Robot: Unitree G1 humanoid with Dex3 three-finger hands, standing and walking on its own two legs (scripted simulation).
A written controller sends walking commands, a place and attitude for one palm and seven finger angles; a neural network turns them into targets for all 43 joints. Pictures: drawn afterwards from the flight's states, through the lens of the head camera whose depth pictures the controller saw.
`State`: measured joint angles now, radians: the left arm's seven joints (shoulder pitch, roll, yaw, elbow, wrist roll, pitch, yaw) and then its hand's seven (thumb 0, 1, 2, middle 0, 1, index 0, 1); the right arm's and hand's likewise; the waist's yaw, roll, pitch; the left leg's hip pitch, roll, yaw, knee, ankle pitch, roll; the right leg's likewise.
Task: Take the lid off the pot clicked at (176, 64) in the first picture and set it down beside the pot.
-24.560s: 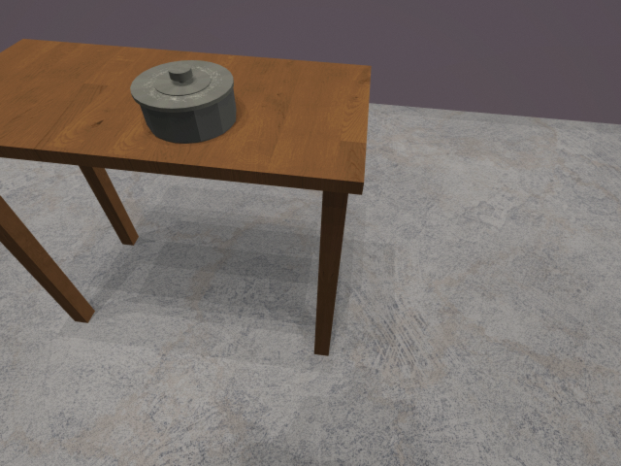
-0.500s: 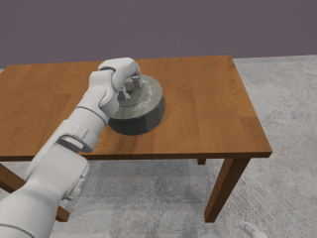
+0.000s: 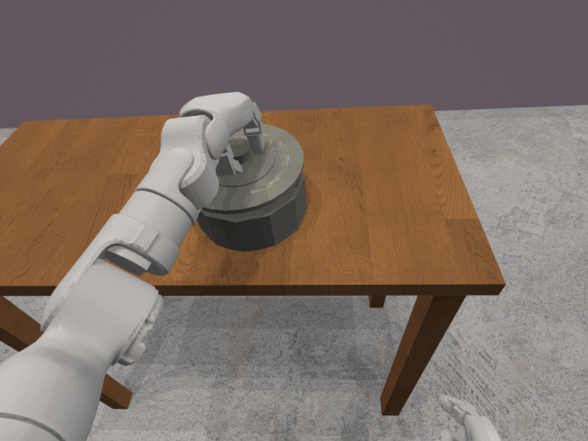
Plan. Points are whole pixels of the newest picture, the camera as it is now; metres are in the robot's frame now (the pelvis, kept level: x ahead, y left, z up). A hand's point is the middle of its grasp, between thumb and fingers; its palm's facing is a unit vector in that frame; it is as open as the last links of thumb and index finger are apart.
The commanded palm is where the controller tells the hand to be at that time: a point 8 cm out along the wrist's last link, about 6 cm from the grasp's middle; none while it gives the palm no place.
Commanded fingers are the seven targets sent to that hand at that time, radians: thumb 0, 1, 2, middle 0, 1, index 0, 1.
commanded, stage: lift the lid straight up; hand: left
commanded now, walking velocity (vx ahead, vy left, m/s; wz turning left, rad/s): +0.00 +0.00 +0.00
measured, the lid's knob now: (236, 151) +0.48 +0.09 +0.16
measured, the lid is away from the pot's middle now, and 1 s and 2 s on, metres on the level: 0.00 0.02 0.04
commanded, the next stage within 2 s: move the lid sideways beside the pot in 1.60 s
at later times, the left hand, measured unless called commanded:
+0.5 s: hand (229, 129) +0.45 +0.09 +0.22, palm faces -0.23 -0.07 -0.97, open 7.0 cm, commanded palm +0.43 +0.09 +0.29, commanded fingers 0.00 0.75 0.90 -0.91 -0.97 -0.90 -0.98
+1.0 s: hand (209, 97) +0.45 +0.10 +0.26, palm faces -0.14 -0.05 -0.99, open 7.0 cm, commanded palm +0.42 +0.10 +0.33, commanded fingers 0.00 0.75 0.90 -0.91 -0.97 -0.90 -0.98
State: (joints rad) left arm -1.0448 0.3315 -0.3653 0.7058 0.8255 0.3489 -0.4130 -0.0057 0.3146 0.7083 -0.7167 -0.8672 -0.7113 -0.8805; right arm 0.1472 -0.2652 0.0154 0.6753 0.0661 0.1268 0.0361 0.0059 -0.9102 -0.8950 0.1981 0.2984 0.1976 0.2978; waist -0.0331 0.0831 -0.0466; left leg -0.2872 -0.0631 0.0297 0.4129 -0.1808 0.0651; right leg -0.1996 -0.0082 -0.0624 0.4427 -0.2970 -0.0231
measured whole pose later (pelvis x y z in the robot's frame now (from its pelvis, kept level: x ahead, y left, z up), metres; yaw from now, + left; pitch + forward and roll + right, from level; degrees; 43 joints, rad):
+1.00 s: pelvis +0.00 +0.01 +0.00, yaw +0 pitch +3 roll +0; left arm -1.23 0.39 -0.37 0.68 0.84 0.36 -0.51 0.00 0.31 0.71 -0.72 -0.87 -0.72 -0.88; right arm 0.15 -0.27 0.02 0.67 0.07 0.07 0.03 0.01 -0.91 -0.90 0.20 0.30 0.20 0.30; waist -0.03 0.08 -0.05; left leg -0.29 -0.08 0.03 0.40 -0.16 0.08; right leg -0.20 -0.02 -0.06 0.43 -0.28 -0.01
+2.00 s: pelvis -0.01 +0.01 +0.00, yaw +0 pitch +4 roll +0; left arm -1.34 0.44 -0.34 0.79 0.90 0.38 -0.55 0.00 0.31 0.71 -0.72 -0.87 -0.72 -0.89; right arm 0.17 -0.27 0.03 0.66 0.07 0.07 0.01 0.01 -0.91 -0.89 0.20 0.30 0.20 0.30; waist -0.03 0.08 -0.05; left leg -0.30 -0.07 0.03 0.39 -0.16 0.08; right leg -0.22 -0.01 -0.05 0.43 -0.28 -0.01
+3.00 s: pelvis -0.02 +0.03 +0.00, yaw +1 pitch +5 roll -1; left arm -1.34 0.65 -0.26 0.81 0.93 0.29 -0.61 0.01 0.31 0.71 -0.72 -0.87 -0.73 -0.89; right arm 0.20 -0.28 0.03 0.66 0.09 0.11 0.00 0.01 -0.91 -0.89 0.20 0.30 0.20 0.30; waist -0.05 0.06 -0.03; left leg -0.35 -0.08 0.02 0.42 -0.15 0.10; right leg -0.25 -0.02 -0.07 0.42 -0.26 0.00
